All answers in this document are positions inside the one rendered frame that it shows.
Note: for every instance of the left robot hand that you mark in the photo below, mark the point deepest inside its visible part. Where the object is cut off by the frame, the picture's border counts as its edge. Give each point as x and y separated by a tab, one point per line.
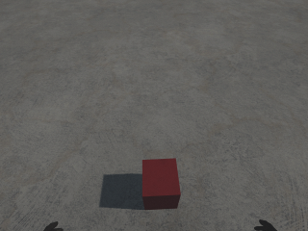
51	227

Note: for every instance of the right robot hand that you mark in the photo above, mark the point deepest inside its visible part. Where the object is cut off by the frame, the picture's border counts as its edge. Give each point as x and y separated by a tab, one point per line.
266	226

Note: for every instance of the carton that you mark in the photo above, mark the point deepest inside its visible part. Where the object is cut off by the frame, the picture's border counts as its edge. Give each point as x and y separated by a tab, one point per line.
160	184

